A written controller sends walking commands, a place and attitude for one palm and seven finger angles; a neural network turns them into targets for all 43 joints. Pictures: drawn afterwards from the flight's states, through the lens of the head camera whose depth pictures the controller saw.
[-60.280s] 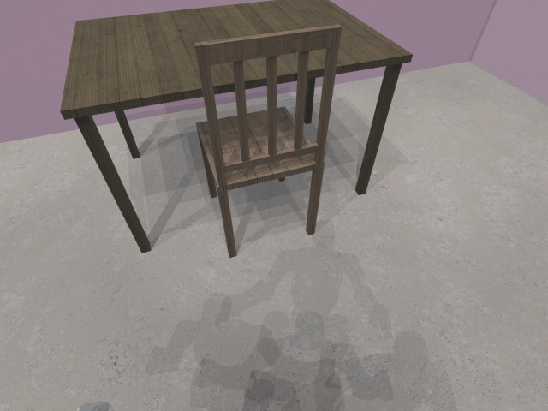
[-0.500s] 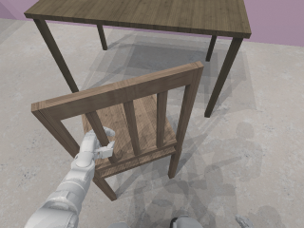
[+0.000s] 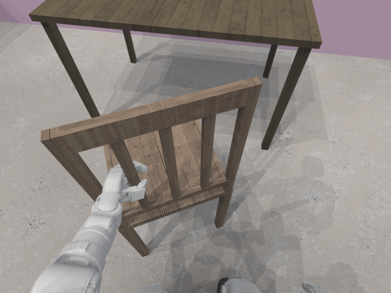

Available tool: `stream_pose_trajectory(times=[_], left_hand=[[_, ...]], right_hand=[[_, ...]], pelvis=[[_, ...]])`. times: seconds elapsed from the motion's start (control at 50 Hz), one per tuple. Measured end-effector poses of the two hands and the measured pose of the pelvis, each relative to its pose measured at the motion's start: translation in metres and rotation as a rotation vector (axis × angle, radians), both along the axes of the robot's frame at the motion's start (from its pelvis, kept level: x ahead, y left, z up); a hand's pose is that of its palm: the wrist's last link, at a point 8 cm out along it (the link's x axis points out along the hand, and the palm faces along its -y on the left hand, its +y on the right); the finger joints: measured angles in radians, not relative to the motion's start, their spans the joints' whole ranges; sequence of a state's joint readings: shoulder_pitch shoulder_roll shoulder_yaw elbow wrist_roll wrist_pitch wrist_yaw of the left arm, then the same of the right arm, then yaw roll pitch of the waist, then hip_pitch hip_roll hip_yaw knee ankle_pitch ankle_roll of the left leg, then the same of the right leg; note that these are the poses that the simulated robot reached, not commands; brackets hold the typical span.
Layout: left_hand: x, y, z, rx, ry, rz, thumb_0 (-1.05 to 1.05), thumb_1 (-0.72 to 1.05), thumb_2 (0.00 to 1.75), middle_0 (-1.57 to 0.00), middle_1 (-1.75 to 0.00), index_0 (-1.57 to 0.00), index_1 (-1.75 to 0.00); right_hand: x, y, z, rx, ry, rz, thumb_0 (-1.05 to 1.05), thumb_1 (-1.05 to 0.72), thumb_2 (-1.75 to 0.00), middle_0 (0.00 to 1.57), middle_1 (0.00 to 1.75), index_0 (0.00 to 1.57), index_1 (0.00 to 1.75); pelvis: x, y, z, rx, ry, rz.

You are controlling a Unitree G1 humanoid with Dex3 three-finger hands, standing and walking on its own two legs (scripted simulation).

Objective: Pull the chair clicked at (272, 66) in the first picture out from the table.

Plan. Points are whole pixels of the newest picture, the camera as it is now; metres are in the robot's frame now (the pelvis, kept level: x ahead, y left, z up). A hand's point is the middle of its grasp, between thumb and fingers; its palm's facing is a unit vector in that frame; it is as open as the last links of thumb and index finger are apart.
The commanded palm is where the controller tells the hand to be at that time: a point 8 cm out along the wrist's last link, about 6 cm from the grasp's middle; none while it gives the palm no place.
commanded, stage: step backward, pulling the chair out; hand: left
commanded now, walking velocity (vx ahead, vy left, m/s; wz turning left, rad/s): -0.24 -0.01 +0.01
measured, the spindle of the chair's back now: (171, 168) +0.41 +0.08 -0.06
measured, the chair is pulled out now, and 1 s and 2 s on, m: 0.50 0.51 0.51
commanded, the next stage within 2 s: stop walking, hand still on the chair in 0.42 s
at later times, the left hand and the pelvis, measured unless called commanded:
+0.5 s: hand (139, 188) +0.35 +0.15 -0.05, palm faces -0.01 -0.97 -0.22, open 5.8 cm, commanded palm +0.36 +0.20 -0.05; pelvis +0.00 +0.01 +0.00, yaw -1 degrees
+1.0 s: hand (139, 191) +0.34 +0.15 -0.05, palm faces +0.01 -0.98 -0.22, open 5.7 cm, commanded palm +0.32 +0.20 -0.03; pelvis +0.05 +0.01 +0.02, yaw -2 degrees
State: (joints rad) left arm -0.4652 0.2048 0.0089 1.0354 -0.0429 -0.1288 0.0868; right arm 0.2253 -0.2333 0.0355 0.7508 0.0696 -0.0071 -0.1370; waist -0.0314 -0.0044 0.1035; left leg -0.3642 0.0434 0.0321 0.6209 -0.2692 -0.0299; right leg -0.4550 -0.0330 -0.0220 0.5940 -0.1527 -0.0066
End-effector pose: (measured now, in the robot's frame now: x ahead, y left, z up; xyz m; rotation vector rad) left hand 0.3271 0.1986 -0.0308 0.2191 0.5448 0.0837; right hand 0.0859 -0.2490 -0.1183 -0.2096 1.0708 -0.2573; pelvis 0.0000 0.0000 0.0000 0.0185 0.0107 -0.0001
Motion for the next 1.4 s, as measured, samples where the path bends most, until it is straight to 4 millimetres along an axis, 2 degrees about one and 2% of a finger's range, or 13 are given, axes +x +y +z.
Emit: stream_pose_trajectory(times=[0.12, 0.3, 0.4, 0.48, 0.56, 0.68, 0.82, 0.98, 1.14, 1.26, 1.4], left_hand=[[0.001, 0.001, 0.0, -0.004, 0.005, -0.012, 0.03, 0.6, 0.76, -0.22, -1.22, -0.49, -1.45], [0.0, 0.0, 0.0, 0.003, 0.003, 0.005, 0.04, 0.58, 0.78, -0.23, -1.21, -0.49, -1.45], [0.001, 0.0, 0.001, -0.006, 0.012, -0.003, 0.04, 0.59, 0.76, -0.22, -1.22, -0.49, -1.45], [0.001, 0.001, 0.001, -0.008, 0.013, -0.022, 0.04, 0.6, 0.75, -0.21, -1.23, -0.49, -1.45], [0.001, 0.002, 0.0, 0.0, 0.003, -0.026, 0.04, 0.59, 0.75, -0.22, -1.23, -0.49, -1.45], [-0.006, -0.001, 0.001, 0.012, -0.012, -0.001, 0.04, 0.6, 0.75, -0.23, -1.23, -0.49, -1.45], [-0.009, -0.001, 0.002, -0.003, 0.007, 0.008, 0.05, 0.61, 0.73, -0.21, -1.23, -0.49, -1.45], [-0.007, 0.0, 0.003, -0.011, 0.023, -0.006, 0.05, 0.62, 0.71, -0.2, -1.22, -0.49, -1.45], [-0.007, 0.0, 0.003, -0.017, 0.03, -0.014, 0.06, 0.63, 0.7, -0.19, -1.23, -0.49, -1.45], [-0.007, 0.0, 0.003, -0.02, 0.03, -0.019, 0.06, 0.63, 0.7, -0.18, -1.23, -0.49, -1.45], [-0.007, 0.001, 0.003, -0.019, 0.031, -0.026, 0.06, 0.63, 0.7, -0.18, -1.23, -0.49, -1.45]], right_hand=[[-0.005, -0.002, 0.005, -0.024, 0.01, -0.001, 0.0, -0.9, -0.9, 0.2, 0.3, 0.2, 0.3], [0.003, -0.006, 0.002, -0.008, -0.014, -0.004, 0.0, -0.9, -0.9, 0.2, 0.3, 0.2, 0.3], [-0.001, -0.008, 0.007, -0.033, -0.001, 0.003, 0.0, -0.9, -0.9, 0.2, 0.3, 0.2, 0.3], [-0.003, -0.006, 0.012, -0.048, 0.002, -0.003, 0.0, -0.9, -0.9, 0.2, 0.3, 0.2, 0.3], [0.0, -0.001, 0.008, -0.03, -0.006, 0.0, 0.0, -0.9, -0.9, 0.2, 0.3, 0.2, 0.3], [0.012, 0.006, 0.008, 0.016, -0.036, -0.012, 0.0, -0.9, -0.9, 0.2, 0.3, 0.2, 0.3], [0.03, 0.004, 0.02, 0.0, -0.046, -0.006, 0.0, -0.9, -0.9, 0.2, 0.3, 0.2, 0.3], [0.069, 0.004, 0.033, -0.02, -0.111, -0.004, 0.01, -0.9, -0.9, 0.2, 0.3, 0.2, 0.3], [0.103, 0.013, 0.044, -0.01, -0.182, 0.023, 0.0, -0.9, -0.9, 0.2, 0.3, 0.2, 0.3], [0.111, 0.02, 0.045, 0.002, -0.183, 0.034, 0.0, -0.9, -0.9, 0.2, 0.3, 0.2, 0.3], [0.106, 0.025, 0.039, 0.013, -0.149, 0.029, 0.0, -0.9, -0.9, 0.2, 0.3, 0.2, 0.3]], pelvis=[[0.0, 0.003, 0.002, 0.006, 0.001, -0.009], [-0.001, -0.004, 0.0, 0.004, -0.002, -0.007], [-0.002, 0.002, 0.002, -0.005, -0.003, 0.002], [-0.001, 0.007, 0.004, 0.001, -0.002, -0.014], [0.0, 0.004, 0.001, 0.008, -0.01, -0.018], [0.006, -0.003, 0.003, 0.0, -0.016, -0.027], [0.024, 0.001, 0.012, -0.008, -0.012, -0.036], [0.045, 0.006, 0.016, -0.012, -0.02, -0.038], [0.057, 0.009, 0.017, -0.015, -0.024, -0.037], [0.063, 0.011, 0.018, -0.017, -0.02, -0.037], [0.067, 0.014, 0.018, -0.016, -0.018, -0.035]])
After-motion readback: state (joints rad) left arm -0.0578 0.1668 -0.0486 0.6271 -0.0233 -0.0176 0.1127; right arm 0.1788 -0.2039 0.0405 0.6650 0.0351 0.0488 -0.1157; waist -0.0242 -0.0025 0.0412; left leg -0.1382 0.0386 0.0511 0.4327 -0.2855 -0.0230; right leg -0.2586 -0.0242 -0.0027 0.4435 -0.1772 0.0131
